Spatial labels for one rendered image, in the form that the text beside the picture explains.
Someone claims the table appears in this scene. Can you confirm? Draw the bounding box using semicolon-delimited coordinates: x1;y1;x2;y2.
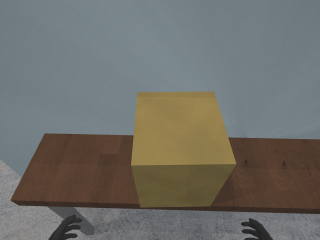
11;133;320;236

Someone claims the right robot hand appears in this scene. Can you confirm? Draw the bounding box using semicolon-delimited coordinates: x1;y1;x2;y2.
241;218;273;240

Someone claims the left robot hand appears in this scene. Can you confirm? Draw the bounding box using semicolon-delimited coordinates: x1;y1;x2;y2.
48;214;82;240

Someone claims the carton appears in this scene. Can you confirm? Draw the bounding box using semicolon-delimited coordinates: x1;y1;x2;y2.
131;91;236;208

